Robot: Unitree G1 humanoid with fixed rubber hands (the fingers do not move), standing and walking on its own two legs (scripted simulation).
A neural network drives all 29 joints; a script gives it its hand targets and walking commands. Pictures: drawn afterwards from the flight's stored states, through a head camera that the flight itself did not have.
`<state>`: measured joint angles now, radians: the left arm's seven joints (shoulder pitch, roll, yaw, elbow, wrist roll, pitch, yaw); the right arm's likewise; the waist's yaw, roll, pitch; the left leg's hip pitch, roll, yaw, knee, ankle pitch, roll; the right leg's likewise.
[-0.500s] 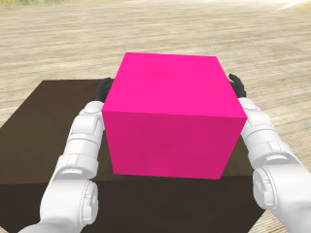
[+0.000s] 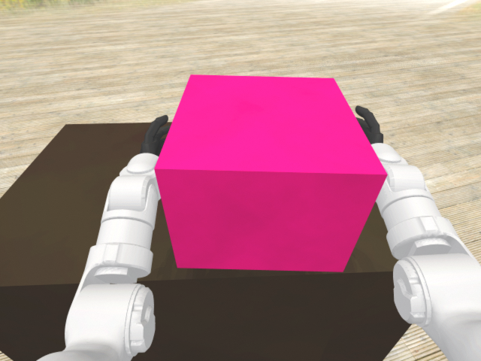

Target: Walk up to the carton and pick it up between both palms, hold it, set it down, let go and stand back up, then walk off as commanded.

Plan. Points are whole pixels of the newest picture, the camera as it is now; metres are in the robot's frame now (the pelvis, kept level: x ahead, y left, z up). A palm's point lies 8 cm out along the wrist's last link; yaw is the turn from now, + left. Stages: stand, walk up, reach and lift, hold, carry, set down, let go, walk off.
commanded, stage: reach and lift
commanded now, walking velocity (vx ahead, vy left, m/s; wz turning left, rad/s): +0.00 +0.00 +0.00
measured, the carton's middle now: (261, 166) +0.41 -0.01 +0.17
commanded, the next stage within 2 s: hold in 0.18 s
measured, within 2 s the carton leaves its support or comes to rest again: neither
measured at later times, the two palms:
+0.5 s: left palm (144, 159) +0.37 +0.18 +0.21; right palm (372, 144) +0.39 -0.18 +0.22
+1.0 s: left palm (142, 160) +0.36 +0.18 +0.21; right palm (373, 145) +0.38 -0.18 +0.23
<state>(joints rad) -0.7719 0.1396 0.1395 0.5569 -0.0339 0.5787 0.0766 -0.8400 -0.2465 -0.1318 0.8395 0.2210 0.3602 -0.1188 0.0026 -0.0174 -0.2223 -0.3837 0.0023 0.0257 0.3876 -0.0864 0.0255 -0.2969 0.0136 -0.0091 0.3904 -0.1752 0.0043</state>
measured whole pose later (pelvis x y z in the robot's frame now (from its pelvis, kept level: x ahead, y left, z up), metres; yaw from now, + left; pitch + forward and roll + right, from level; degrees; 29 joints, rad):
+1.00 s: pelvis -0.01 +0.00 +0.00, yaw +0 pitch +2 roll -1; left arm -0.75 0.14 0.15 0.45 -0.02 0.69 0.07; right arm -0.84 -0.25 -0.13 0.74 0.23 0.47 -0.13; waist 0.00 -0.02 -0.22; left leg -0.36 0.00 0.02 0.39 -0.07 0.03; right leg -0.27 0.01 -0.01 0.39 -0.16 0.00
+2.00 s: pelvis -0.01 +0.00 +0.00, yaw +0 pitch +3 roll -1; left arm -0.75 0.14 0.16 0.43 -0.02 0.70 0.07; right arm -0.84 -0.25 -0.13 0.72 0.23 0.49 -0.13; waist 0.00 -0.02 -0.22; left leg -0.36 0.00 0.02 0.38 -0.07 0.03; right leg -0.27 0.01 -0.01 0.39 -0.16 0.00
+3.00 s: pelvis -0.01 +0.00 +0.00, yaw +0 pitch +3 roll -1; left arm -0.75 0.14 0.16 0.42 -0.01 0.71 0.07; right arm -0.84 -0.25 -0.13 0.71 0.23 0.50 -0.13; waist 0.00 -0.02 -0.22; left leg -0.36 0.00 0.02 0.38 -0.07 0.03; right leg -0.27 0.01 -0.01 0.38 -0.16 0.00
